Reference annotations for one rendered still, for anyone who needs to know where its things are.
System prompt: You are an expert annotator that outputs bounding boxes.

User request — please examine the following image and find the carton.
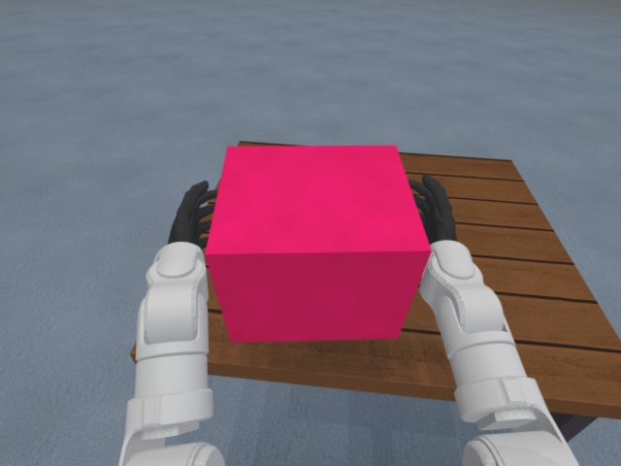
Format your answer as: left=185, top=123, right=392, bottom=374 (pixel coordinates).
left=205, top=146, right=432, bottom=343

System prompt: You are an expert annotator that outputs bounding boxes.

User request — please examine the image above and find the robot right forearm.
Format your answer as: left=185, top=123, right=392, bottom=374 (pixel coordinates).
left=419, top=240, right=579, bottom=466

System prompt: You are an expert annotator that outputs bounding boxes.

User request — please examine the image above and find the right robot hand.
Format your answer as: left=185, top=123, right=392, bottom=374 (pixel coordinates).
left=408, top=174, right=457, bottom=245

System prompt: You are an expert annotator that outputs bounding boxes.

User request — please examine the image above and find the robot left upper arm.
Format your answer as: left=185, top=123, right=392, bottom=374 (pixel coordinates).
left=125, top=442, right=225, bottom=466

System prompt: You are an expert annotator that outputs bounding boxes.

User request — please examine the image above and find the left robot hand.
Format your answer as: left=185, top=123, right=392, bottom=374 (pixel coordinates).
left=168, top=181, right=218, bottom=250

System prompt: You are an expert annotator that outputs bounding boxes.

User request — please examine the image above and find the robot right upper arm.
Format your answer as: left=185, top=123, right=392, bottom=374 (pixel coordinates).
left=463, top=431, right=577, bottom=466

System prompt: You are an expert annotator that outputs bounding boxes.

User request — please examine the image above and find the table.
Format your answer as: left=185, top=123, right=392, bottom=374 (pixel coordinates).
left=130, top=141, right=621, bottom=442

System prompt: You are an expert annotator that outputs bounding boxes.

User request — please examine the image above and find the robot left forearm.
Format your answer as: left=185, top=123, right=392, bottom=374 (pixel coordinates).
left=118, top=242, right=213, bottom=466

